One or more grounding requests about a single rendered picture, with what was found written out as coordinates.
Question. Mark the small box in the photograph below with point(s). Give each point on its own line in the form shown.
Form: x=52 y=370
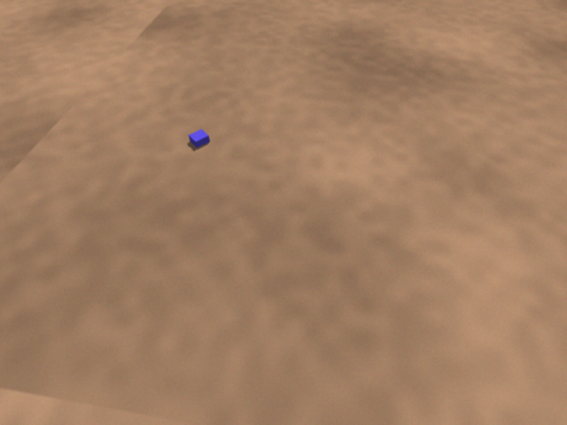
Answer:
x=199 y=138

